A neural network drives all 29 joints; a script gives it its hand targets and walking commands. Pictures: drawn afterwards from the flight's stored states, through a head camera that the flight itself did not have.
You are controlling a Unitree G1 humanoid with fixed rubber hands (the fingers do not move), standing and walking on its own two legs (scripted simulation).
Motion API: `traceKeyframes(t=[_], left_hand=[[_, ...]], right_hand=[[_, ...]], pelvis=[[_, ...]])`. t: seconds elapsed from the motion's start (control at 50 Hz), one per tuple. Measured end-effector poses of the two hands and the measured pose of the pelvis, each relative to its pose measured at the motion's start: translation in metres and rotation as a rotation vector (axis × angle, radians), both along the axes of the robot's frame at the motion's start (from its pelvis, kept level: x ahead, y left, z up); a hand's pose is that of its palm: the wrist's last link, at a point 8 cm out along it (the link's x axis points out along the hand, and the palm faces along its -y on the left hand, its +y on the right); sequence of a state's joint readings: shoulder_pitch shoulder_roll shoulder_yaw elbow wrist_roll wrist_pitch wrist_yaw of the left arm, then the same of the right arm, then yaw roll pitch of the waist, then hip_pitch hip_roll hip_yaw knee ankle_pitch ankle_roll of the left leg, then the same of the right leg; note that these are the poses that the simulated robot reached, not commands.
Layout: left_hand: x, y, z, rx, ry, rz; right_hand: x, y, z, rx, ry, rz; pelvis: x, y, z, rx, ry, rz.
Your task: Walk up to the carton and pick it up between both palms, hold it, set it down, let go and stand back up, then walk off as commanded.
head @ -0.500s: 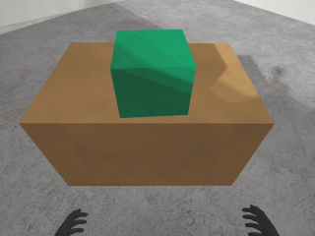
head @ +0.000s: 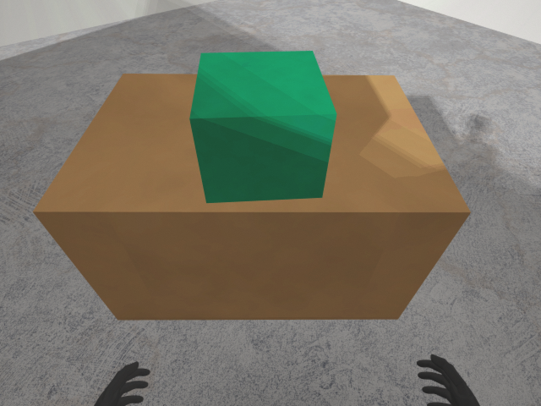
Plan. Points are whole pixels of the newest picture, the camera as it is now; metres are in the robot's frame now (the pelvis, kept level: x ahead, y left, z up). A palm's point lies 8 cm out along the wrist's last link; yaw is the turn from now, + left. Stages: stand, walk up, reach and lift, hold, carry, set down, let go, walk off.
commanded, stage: stand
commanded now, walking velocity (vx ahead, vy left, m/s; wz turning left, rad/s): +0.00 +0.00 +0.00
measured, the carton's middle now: (261, 124) +0.77 +0.05 -0.01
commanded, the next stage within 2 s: walk up in 0.30 s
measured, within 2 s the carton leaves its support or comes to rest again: neither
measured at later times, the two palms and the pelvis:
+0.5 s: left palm out of the picture +0.13 +0.25 -0.08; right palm out of the picture +0.14 -0.26 -0.07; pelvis -0.01 +0.00 +0.00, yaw +0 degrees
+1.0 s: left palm out of the picture +0.11 +0.42 -0.12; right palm (404, 389) +0.17 -0.17 -0.05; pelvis +0.07 +0.13 +0.00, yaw +2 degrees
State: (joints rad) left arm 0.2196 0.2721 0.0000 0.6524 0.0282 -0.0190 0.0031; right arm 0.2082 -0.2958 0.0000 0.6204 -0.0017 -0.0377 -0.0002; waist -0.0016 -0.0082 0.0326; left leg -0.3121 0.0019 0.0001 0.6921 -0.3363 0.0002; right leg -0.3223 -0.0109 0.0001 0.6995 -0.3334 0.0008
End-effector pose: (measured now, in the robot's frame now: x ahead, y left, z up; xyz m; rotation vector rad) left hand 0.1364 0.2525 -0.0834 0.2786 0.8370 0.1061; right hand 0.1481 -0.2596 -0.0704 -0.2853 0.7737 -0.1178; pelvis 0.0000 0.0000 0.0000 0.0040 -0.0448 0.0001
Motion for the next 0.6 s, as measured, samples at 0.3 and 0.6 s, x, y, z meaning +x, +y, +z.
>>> traceKeyframes(t=[0.3, 0.6], left_hand=[[-0.007, 0.0, -0.001, 0.0, 0.002, 0.002], [-0.024, 0.017, 0.001, 0.019, 0.029, 0.005]], right_hand=[[-0.006, -0.001, 0.0, -0.001, -0.001, -0.002], [-0.007, -0.005, 0.004, -0.017, 0.036, 0.014]], pelvis=[[-0.005, 0.0, 0.0, 0.0, -0.007, 0.0], [0.003, 0.005, 0.004, 0.001, 0.008, 0.003]])
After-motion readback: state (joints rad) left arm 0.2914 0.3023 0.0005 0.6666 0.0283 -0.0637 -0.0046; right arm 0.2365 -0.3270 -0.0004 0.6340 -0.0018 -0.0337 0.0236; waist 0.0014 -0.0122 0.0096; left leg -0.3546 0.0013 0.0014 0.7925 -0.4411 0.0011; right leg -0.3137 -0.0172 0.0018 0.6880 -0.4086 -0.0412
